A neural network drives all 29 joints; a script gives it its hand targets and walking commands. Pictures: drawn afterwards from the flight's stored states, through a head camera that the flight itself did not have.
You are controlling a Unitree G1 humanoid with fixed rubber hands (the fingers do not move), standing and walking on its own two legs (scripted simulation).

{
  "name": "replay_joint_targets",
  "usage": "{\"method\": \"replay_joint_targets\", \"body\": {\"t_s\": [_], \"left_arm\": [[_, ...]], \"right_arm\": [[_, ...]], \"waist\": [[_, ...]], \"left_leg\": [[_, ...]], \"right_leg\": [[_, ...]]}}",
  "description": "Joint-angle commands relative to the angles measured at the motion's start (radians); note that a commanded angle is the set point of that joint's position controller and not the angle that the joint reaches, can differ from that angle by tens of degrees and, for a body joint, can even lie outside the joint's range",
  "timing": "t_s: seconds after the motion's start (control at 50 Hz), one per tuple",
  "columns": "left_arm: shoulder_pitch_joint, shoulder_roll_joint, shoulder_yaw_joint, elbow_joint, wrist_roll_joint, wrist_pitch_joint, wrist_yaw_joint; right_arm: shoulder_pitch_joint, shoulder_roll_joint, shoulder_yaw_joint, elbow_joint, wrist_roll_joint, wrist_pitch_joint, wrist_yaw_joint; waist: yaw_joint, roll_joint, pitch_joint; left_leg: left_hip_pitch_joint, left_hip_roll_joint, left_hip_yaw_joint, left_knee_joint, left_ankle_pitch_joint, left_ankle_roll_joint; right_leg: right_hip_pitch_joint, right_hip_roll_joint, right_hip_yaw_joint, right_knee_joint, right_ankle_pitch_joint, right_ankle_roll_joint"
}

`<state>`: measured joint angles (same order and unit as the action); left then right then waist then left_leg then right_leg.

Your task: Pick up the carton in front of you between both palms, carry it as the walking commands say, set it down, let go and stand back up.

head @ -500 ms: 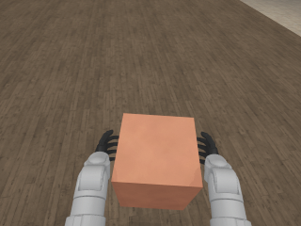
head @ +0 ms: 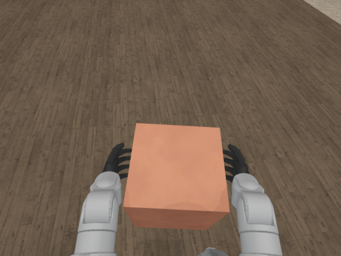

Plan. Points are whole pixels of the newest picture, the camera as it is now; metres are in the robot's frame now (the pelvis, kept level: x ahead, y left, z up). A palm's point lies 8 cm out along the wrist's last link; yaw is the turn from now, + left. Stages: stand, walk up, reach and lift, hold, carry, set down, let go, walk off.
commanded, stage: carry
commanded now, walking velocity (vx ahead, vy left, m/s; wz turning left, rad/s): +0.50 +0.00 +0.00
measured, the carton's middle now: (174, 181) +0.31 +0.00 -0.05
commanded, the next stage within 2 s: none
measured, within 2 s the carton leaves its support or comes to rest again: neither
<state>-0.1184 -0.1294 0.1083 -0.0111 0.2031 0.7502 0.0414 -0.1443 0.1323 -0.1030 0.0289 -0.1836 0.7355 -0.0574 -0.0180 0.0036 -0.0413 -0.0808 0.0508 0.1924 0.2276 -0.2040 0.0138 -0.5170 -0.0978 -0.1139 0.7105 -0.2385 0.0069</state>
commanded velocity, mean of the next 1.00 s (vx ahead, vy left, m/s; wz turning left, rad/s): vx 0.02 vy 0.00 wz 0.00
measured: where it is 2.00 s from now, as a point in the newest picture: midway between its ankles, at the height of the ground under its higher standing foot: outside the picture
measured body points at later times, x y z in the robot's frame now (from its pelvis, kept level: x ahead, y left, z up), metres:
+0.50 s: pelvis +0.21 -0.04 -0.01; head +0.23 -0.05 +0.44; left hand +0.50 +0.11 +0.01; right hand +0.51 -0.19 +0.01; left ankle +0.26 +0.07 -0.75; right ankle +0.20 -0.13 -0.75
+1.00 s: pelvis +0.27 -0.03 -0.02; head +0.27 -0.03 +0.43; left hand +0.56 +0.12 +0.01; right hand +0.57 -0.18 +0.01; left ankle +0.26 +0.07 -0.75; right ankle +0.20 -0.13 -0.75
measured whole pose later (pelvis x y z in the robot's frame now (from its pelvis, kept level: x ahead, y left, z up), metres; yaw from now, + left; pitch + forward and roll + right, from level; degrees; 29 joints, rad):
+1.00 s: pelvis +0.27 -0.03 -0.02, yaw +1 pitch +3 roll +0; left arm -0.16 -0.13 0.12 0.09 0.22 0.74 0.04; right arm -0.17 0.14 -0.13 0.10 -0.21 0.73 -0.05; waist 0.00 0.00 -0.09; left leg -0.30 0.06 0.19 0.56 -0.31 0.01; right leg -0.19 -0.07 -0.19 0.53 -0.38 0.01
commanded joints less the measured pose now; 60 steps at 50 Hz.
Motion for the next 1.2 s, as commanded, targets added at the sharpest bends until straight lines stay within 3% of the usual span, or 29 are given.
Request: {"method": "replay_joint_targets", "body": {"t_s": [0.0, 0.06, 0.1, 0.12, 0.14, 0.16, 0.18, 0.2, 0.24, 0.28, 0.32, 0.38, 0.42, 0.44, 0.46, 0.48, 0.5, 0.52, 0.56, 0.62, 0.88, 1.18], "left_arm": [[-0.427, -0.827, -0.594, -0.09, -0.247, -0.031, -0.206], [-0.419, -0.794, -0.551, -0.042, -0.23, -0.024, -0.209], [-0.412, -0.794, -0.52, 0.007, -0.225, -0.03, -0.214], [-0.419, -0.802, -0.509, 0.026, -0.221, -0.033, -0.218], [-0.384, -0.805, -0.493, 0.057, -0.209, -0.033, -0.221], [-0.386, -0.799, -0.472, 0.053, -0.2, -0.043, -0.224], [-0.379, -0.834, -0.467, 0.086, -0.209, -0.055, -0.23], [-0.367, -0.858, -0.461, 0.094, -0.201, -0.077, -0.236], [-0.392, -0.894, -0.491, 0.063, -0.222, -0.118, -0.246], [-0.439, -0.915, -0.529, 0.046, -0.243, -0.15, -0.245], [-0.447, -0.93, -0.56, 0.03, -0.251, -0.168, -0.243], [-0.43, -0.92, -0.595, -0.005, -0.259, -0.166, -0.237], [-0.438, -0.896, -0.612, -0.047, -0.263, -0.145, -0.229], [-0.431, -0.873, -0.608, -0.053, -0.255, -0.129, -0.223], [-0.412, -0.846, -0.594, -0.045, -0.242, -0.112, -0.216], [-0.405, -0.838, -0.581, -0.036, -0.228, -0.089, -0.212], [-0.408, -0.823, -0.563, -0.031, -0.221, -0.071, -0.211], [-0.422, -0.813, -0.553, -0.021, -0.214, -0.062, -0.212], [-0.427, -0.804, -0.527, 0.029, -0.208, -0.051, -0.216], [-0.437, -0.837, -0.506, 0.078, -0.201, -0.046, -0.225], [-0.472, -0.906, -0.553, 0.022, -0.239, -0.062, -0.235], [-0.488, -0.887, -0.528, 0.046, -0.228, -0.051, -0.235]], "right_arm": [[-0.38, 0.822, 0.563, -0.08, 0.236, -0.017, 0.237], [-0.338, 0.794, 0.503, -0.031, 0.189, -0.005, 0.228], [-0.332, 0.8, 0.479, -0.001, 0.169, -0.009, 0.223], [-0.321, 0.804, 0.471, 0.018, 0.163, -0.012, 0.223], [-0.339, 0.801, 0.469, 0.018, 0.164, -0.015, 0.225], [-0.349, 0.819, 0.493, 0.017, 0.173, -0.015, 0.226], [-0.352, 0.828, 0.505, 0.011, 0.178, -0.025, 0.23], [-0.362, 0.858, 0.525, 0.002, 0.186, -0.04, 0.236], [-0.399, 0.897, 0.559, -0.013, 0.21, -0.078, 0.242], [-0.412, 0.928, 0.588, -0.015, 0.218, -0.11, 0.243], [-0.405, 0.944, 0.613, -0.022, 0.219, -0.131, 0.241], [-0.405, 0.93, 0.641, -0.064, 0.233, -0.129, 0.235], [-0.406, 0.912, 0.65, -0.098, 0.246, -0.108, 0.235], [-0.405, 0.892, 0.636, -0.099, 0.247, -0.092, 0.234], [-0.403, 0.864, 0.613, -0.085, 0.244, -0.074, 0.234], [-0.393, 0.846, 0.583, -0.057, 0.228, -0.058, 0.235], [-0.377, 0.834, 0.55, -0.023, 0.219, -0.048, 0.236], [-0.368, 0.826, 0.52, 0.006, 0.206, -0.042, 0.237], [-0.347, 0.825, 0.474, 0.067, 0.186, -0.032, 0.241], [-0.358, 0.85, 0.449, 0.107, 0.179, -0.03, 0.25], [-0.44, 0.916, 0.551, -0.001, 0.232, -0.043, 0.253], [-0.439, 0.893, 0.509, 0.035, 0.208, -0.033, 0.252]], "waist": [[-0.002, 0.15, -0.199], [-0.001, 0.155, -0.162], [0.017, 0.104, -0.19], [0.026, 0.068, -0.232], [0.044, -0.081, -0.292], [0.047, -0.296, -0.343], [0.042, -0.253, -0.342], [0.04, -0.205, -0.35], [0.03, -0.098, -0.364], [0.022, -0.101, -0.378], [0.02, -0.123, -0.387], [0.024, -0.155, -0.388], [0.013, -0.12, -0.36], [0.014, -0.091, -0.349], [0.019, -0.029, -0.355], [0.029, 0.027, -0.345], [0.024, 0.078, -0.319], [0.023, 0.084, -0.299], [0.022, 0.063, -0.306], [0.02, 0.045, -0.326], [0.017, -0.011, -0.372], [0.017, -0.002, -0.299]], "left_leg": [[0.145, 0.219, -0.121, -0.085, 0.099, 0.106], [0.118, 0.207, -0.076, -0.028, 0.156, 0.076], [0.053, 0.147, 0.009, 0.177, 0.317, 0.032], [-0.048, 0.116, 0.038, 0.332, 0.352, 0.0], [-0.194, 0.06, 0.05, 0.573, 0.094, -0.044], [-0.462, -0.051, -0.007, 0.769, -0.282, -0.065], [-0.495, -0.022, -0.126, 0.891, -0.366, -0.039], [-0.489, 0.008, -0.164, 0.912, -0.357, -0.02], [-0.444, 0.067, -0.184, 0.778, -0.277, -0.013], [-0.342, 0.048, -0.138, 0.573, -0.23, -0.025], [-0.282, 0.025, -0.101, 0.439, -0.188, -0.029], [-0.209, 0.023, -0.055, 0.307, -0.03, -0.029], [-0.092, 0.036, -0.029, 0.155, 0.176, -0.03], [-0.034, 0.071, -0.045, 0.132, 0.229, -0.028], [0.03, 0.149, -0.104, 0.151, 0.359, -0.023], [-0.001, 0.192, -0.137, 0.203, 0.456, -0.002], [-0.036, 0.191, -0.144, 0.207, 0.445, 0.003], [-0.064, 0.176, -0.132, 0.218, 0.484, 0.002], [-0.06, 0.158, -0.122, 0.255, 0.556, 0.007], [-0.034, 0.147, -0.114, 0.294, 0.638, 0.008], [-0.036, 0.127, -0.098, 0.333, 0.586, 0.006], [-0.072, 0.131, -0.106, 0.265, 0.362, 0.008]], "right_leg": [[-0.01, 0.014, -0.046, -0.111, 0.099, 0.002], [0.062, 0.029, -0.081, -0.207, 0.13, -0.009], [0.261, 0.087, -0.156, -0.303, 0.146, -0.017], [0.426, 0.058, -0.127, -0.314, 0.185, -0.024], [0.574, -0.138, 0.121, -0.368, 0.323, -0.054], [0.757, -0.341, 0.42, -0.425, 0.449, -0.188], [0.735, -0.357, 0.432, -0.433, 0.601, -0.227], [0.7, -0.329, 0.34, -0.404, 0.712, -0.217], [0.639, -0.267, 0.188, -0.398, 0.698, -0.157], [0.583, -0.213, 0.078, -0.416, 0.667, -0.124], [0.568, -0.193, 0.03, -0.403, 0.645, -0.133], [0.536, -0.18, -0.011, -0.369, 0.558, -0.123], [0.443, -0.143, -0.036, -0.325, 0.361, -0.077], [0.391, -0.125, -0.035, -0.298, 0.266, -0.053], [0.335, -0.106, -0.037, -0.257, 0.156, -0.031], [0.341, -0.058, -0.018, -0.292, 0.127, -0.007], [0.365, -0.061, -0.006, -0.295, 0.129, 0.001], [0.382, -0.071, -0.007, -0.268, 0.196, 0.004], [0.389, -0.073, -0.005, -0.231, 0.327, 0.004], [0.383, -0.072, -0.006, -0.21, 0.412, 0.011], [0.43, -0.075, -0.008, -0.183, 0.506, 0.01], [0.378, -0.078, 0.008, -0.251, 0.29, -0.006]]}}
